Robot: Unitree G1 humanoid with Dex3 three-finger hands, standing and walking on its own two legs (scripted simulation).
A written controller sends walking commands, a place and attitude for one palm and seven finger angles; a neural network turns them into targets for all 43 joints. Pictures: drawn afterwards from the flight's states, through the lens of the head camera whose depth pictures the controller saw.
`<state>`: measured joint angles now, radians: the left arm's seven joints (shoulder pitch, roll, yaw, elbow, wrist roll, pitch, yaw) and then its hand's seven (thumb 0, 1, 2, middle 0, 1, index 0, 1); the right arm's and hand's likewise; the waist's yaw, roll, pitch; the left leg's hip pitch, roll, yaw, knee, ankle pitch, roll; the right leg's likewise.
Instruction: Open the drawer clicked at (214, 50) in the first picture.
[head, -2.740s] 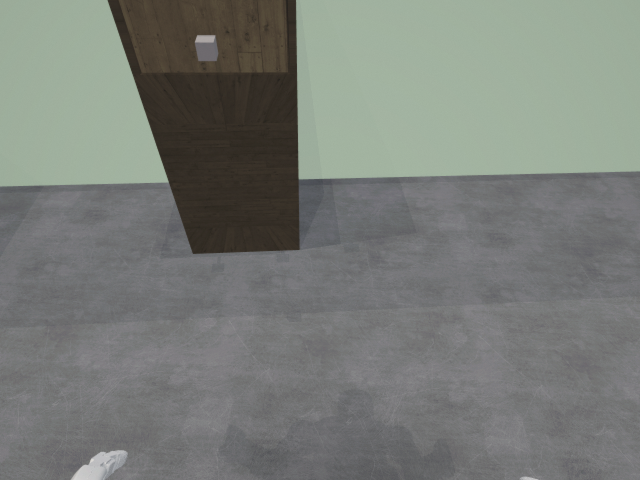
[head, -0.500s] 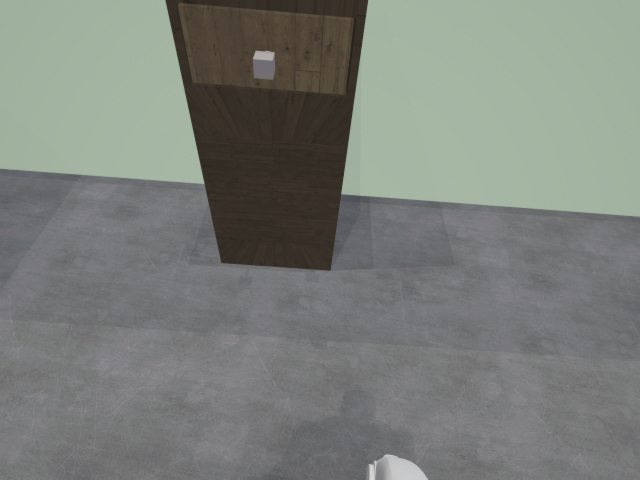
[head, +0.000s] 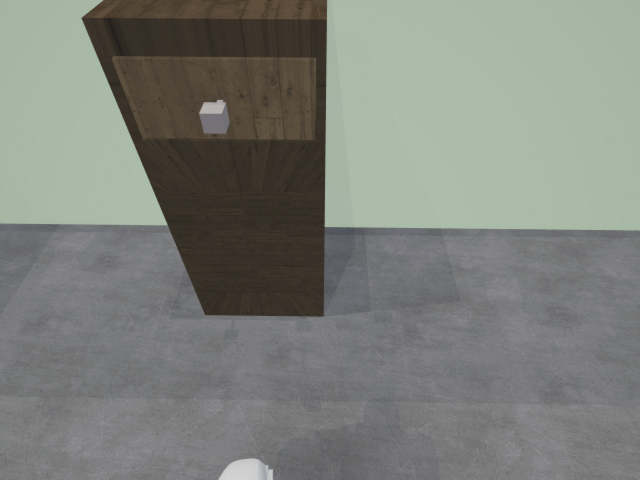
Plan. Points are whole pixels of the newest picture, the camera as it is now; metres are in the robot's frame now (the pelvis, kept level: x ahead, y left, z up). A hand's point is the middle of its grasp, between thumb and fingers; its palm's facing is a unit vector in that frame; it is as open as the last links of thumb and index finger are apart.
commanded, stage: take the last steps up to it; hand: left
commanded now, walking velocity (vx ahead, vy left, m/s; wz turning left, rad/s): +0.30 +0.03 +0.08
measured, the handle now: (217, 112) +0.76 +0.24 +0.07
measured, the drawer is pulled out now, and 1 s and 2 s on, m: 0.00 0.00 0.00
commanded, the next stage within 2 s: come to a stop and stand still in 0.48 s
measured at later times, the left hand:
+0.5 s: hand out of the picture +0.15 +0.23 -0.17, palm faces +0.07 -0.98 -0.17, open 7.4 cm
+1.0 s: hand (207, 384) +0.30 +0.21 -0.16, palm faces +0.05 -0.97 -0.24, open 7.3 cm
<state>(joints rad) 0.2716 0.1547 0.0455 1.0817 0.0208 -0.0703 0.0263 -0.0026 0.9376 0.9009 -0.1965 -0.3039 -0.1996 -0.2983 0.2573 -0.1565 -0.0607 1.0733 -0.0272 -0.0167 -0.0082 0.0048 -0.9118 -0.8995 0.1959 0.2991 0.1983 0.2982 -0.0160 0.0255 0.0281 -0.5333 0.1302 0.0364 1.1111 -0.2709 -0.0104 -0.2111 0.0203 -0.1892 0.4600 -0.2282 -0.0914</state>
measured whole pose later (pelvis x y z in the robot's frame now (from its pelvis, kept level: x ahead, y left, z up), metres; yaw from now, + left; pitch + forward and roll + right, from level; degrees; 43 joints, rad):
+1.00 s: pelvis +0.20 +0.03 +0.00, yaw +1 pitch -1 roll +1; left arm 0.10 0.15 0.05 0.99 0.03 0.02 0.05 0.00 0.92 0.90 -0.20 -0.30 -0.20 -0.30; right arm 0.19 -0.16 -0.07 1.05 -0.01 0.05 -0.02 0.00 -0.91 -0.90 0.20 0.30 0.20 0.30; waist 0.00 0.01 0.10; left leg -0.37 0.04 0.04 0.90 -0.47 -0.04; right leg -0.35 -0.08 -0.16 0.51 -0.14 -0.04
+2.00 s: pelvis +0.14 +0.04 +0.01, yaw +0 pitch -1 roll +0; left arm 0.31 0.12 0.00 1.14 0.00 0.00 0.04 0.01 0.91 0.90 -0.20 -0.30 -0.20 -0.30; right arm 0.33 -0.11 -0.01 1.19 -0.02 0.01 -0.03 0.00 -0.91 -0.90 0.20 0.30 0.20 0.30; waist -0.01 0.00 0.04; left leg -0.23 0.04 0.07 0.42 -0.16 -0.01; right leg -0.15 0.02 -0.05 0.42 -0.26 -0.04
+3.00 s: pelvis +0.20 +0.04 +0.00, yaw +0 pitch +1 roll +0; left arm 0.41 0.14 0.02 1.09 0.03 -0.05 0.03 0.00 0.91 0.90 -0.19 -0.30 -0.20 -0.30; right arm 0.32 -0.15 -0.03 1.10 -0.02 0.01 -0.01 0.01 -0.91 -0.90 0.20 0.30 0.20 0.30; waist 0.02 0.00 0.00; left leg -0.41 0.02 0.06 0.93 -0.46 0.05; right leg -0.14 0.00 -0.10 0.50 -0.38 -0.05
